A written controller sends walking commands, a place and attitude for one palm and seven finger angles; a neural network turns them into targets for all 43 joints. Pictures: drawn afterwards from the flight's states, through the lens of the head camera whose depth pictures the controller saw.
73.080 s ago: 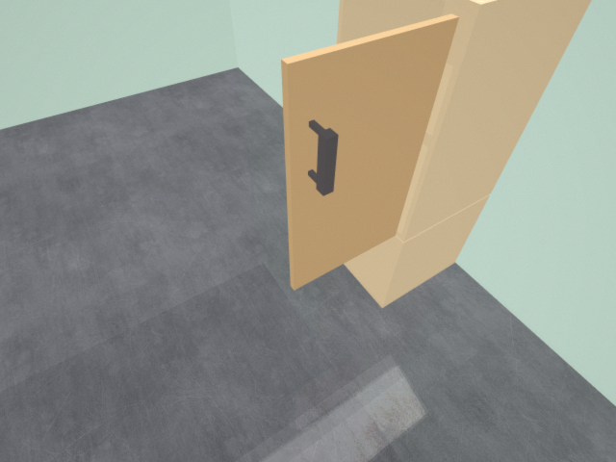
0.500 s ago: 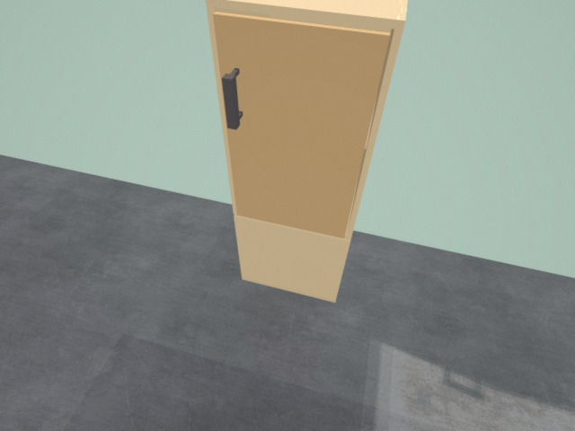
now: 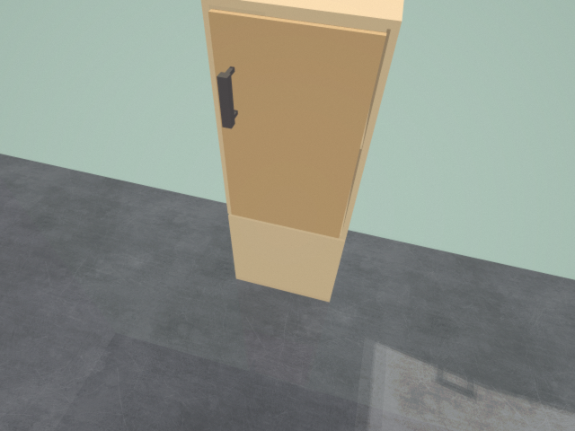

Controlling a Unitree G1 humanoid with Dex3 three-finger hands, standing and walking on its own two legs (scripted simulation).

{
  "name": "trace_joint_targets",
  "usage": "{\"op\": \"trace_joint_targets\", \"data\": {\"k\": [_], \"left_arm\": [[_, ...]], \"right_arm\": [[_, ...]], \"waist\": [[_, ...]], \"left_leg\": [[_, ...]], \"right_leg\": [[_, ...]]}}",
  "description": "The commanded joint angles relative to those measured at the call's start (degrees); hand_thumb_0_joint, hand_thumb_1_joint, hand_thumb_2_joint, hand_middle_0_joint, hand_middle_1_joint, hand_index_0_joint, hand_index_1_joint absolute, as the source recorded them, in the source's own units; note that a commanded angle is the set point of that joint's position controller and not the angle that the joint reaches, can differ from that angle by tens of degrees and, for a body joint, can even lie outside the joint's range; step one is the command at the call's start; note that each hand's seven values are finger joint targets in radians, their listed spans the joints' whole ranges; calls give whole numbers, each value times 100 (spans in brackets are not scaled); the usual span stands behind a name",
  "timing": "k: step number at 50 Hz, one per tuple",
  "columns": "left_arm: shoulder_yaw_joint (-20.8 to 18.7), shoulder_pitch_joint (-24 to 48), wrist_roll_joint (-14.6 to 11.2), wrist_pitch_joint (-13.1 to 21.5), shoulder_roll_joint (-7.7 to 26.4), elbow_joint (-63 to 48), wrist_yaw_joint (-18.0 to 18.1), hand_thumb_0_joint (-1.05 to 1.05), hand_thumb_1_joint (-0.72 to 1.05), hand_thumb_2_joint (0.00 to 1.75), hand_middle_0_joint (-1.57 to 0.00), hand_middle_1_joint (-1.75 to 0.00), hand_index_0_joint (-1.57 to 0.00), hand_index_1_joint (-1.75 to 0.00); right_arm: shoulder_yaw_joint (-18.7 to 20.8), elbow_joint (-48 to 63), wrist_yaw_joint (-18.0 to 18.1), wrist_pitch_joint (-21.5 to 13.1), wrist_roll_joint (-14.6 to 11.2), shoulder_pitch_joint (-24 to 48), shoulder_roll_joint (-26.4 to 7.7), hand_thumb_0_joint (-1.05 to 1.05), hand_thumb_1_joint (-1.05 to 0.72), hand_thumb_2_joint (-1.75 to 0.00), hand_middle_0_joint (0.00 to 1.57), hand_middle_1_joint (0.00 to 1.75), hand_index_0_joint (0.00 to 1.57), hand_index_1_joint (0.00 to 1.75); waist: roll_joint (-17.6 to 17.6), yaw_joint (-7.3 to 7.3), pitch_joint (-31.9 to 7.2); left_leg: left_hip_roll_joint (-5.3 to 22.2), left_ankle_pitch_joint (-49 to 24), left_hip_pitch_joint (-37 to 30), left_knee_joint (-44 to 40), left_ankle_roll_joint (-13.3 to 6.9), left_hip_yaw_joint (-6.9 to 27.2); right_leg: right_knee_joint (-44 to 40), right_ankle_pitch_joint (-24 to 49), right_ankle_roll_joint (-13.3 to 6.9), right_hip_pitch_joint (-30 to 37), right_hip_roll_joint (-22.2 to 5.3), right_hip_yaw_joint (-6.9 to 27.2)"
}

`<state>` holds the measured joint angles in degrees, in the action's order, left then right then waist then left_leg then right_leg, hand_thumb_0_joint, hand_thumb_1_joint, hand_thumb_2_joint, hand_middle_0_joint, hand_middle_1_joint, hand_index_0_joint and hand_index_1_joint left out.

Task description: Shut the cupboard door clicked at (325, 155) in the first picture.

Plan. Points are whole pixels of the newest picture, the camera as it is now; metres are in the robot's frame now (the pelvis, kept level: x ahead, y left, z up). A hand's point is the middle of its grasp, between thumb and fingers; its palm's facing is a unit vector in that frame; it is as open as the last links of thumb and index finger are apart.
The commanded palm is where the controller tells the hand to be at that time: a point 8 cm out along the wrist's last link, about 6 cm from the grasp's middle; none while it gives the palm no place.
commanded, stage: look to check the result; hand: left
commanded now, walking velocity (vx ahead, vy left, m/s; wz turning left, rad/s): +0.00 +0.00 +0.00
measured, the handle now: (229, 97) +0.77 +0.17 +0.08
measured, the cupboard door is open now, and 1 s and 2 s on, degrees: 0 0 0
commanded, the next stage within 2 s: stand and wait in 0.44 s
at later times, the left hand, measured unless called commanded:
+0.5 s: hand out of the picture -0.02 +0.15 -0.18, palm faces +0.04 -0.99 -0.17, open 7.4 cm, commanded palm none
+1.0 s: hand out of the picture +0.01 +0.15 -0.18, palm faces +0.03 -0.98 -0.18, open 7.4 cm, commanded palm none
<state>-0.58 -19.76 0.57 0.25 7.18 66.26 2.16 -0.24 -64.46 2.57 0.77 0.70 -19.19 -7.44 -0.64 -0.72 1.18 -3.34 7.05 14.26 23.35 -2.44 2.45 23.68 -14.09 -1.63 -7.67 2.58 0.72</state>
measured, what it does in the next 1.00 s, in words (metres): stands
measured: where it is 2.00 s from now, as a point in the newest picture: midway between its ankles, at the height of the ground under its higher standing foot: outside the picture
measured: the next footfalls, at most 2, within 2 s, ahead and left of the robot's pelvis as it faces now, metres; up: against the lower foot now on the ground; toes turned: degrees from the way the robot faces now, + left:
none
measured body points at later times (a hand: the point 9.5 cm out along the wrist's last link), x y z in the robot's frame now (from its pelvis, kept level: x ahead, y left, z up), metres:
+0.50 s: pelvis +0.02 -0.01 +0.00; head +0.02 +0.00 +0.45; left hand -0.02 +0.20 -0.16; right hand +0.00 -0.22 -0.16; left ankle +0.06 +0.09 -0.74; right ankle -0.01 -0.10 -0.74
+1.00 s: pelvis +0.03 -0.01 +0.00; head +0.04 -0.01 +0.45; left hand +0.01 +0.20 -0.16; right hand +0.02 -0.23 -0.16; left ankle +0.06 +0.09 -0.74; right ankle -0.01 -0.10 -0.74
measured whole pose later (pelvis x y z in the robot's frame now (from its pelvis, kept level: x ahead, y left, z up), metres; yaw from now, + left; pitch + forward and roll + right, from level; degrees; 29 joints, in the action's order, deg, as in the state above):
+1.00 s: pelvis +0.03 -0.01 +0.00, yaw +0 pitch -2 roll +0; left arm -0.3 -18.0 0.3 0.9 8.1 66.0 2.4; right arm -0.8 -65.4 2.7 0.2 0.4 -16.0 -8.0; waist -0.7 -0.4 2.6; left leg -2.8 9.8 11.1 22.7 -1.6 2.3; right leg 21.3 -15.6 -2.6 -3.8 3.1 1.2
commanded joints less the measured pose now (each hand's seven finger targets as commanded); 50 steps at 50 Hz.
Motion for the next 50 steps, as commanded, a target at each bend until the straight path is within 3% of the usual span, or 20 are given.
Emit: {"op": "trace_joint_targets", "data": {"k": [1, 14, 33, 37, 50], "left_arm": [[-70, -543, 5, 26, 500, -67, 11, 0, 90, 90, -20, -30, -20, -30], [-37, -549, -7, 56, 471, -27, 23, 0, 90, 90, -20, -30, -20, -30], [-51, -400, -11, 61, 537, -60, 28, 0, 90, 90, -20, -30, -20, -30], [-54, -372, -14, 84, 568, -79, 35, 0, 90, 90, -20, -30, -20, -30], [-38, -382, -25, 81, 589, -73, 31, 0, 90, 90, -20, -30, -20, -30]], "right_arm": [[95, 163, 29, -91, 10, -313, -585, 0, -90, -90, 20, 30, 20, 30], [81, 111, 18, -92, 10, -247, -535, 0, -90, -90, 20, 30, 20, 30], [56, 53, 31, -130, 8, -110, -586, 0, -90, -90, 20, 30, 20, 30], [61, 62, 38, -151, 3, -111, -628, 0, -90, -90, 20, 30, 20, 30], [49, 24, 38, -136, 0, -29, -649, 0, -90, -90, 20, 30, 20, 30]], "waist": [[244, 29, 520], [18, 8, 497], [115, 30, 484], [32, 31, 309], [100, 35, 446]], "left_leg": [[728, 751, -74, -650, -63, 880], [695, 384, -257, -523, -46, 737], [724, -89, -410, -468, -37, 677], [740, -509, -509, -340, -46, 620], [723, -469, -568, -356, -19, 567]], "right_leg": [[-634, -337, -183, -594, -602, 604], [-687, -221, -173, -602, -654, 631], [-700, 108, -166, -391, -682, 619], [-703, 457, -156, -214, -715, 620], [-757, 481, -150, -232, -723, 640]]}}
